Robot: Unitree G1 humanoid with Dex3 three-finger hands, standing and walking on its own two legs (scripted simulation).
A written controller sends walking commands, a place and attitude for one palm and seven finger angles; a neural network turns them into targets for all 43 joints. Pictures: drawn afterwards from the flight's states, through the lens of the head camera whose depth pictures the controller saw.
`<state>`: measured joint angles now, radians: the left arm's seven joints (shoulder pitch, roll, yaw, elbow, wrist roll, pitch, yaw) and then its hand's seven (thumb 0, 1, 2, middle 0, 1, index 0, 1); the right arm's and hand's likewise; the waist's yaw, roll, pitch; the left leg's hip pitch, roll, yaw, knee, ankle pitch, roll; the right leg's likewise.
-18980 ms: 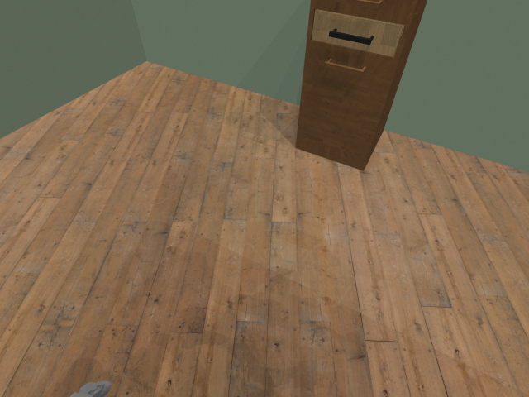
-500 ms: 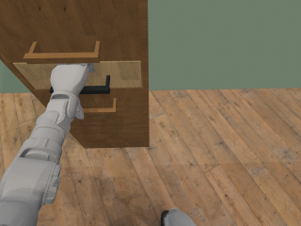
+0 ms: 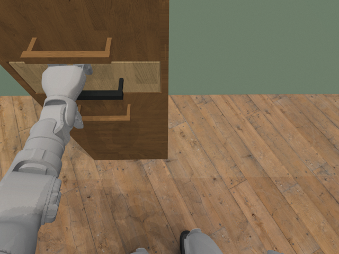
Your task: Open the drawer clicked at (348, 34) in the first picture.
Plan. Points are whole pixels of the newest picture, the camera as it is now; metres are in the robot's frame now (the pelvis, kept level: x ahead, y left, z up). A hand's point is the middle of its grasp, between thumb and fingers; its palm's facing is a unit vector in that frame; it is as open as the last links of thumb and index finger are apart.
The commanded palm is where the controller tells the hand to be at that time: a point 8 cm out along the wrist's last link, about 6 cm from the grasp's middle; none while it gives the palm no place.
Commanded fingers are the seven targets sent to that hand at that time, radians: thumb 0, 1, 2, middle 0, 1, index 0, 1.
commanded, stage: move the hooked fingers above the handle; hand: left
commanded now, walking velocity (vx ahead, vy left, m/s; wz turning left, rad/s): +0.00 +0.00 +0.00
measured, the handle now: (90, 88) +0.55 +0.19 -0.01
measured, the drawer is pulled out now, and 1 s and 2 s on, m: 0.00 0.00 0.00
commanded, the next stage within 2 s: lower the fingers behind the handle in 0.68 s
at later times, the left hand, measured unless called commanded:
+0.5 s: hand (71, 93) +0.51 +0.22 +0.03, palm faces +0.03 +0.02 -1.00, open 13.8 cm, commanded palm +0.48 +0.22 +0.10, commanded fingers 0.00 -0.50 0.30 -0.30 -1.20 -0.30 -1.20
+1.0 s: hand (77, 97) +0.50 +0.21 +0.02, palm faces +0.00 +0.04 -1.00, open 13.8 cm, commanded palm +0.48 +0.20 +0.08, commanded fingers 0.00 -0.50 0.30 -0.30 -1.20 -0.30 -1.20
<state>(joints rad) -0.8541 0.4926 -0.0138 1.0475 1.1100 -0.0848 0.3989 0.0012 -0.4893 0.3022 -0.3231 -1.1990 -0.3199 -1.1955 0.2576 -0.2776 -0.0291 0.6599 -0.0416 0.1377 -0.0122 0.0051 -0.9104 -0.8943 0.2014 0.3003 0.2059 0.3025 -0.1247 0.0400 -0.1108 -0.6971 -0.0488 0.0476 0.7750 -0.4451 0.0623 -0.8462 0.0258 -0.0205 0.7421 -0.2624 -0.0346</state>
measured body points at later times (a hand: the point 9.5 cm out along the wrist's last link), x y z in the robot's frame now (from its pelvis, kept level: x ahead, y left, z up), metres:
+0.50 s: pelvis +0.00 +0.01 +0.00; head +0.13 -0.01 +0.43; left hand +0.50 +0.21 +0.08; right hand +0.04 -0.26 -0.14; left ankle -0.06 +0.08 -0.70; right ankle +0.04 -0.10 -0.70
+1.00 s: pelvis +0.00 +0.00 +0.00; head +0.13 -0.02 +0.43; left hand +0.49 +0.20 +0.07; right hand +0.04 -0.27 -0.15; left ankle -0.06 +0.08 -0.70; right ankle +0.04 -0.10 -0.70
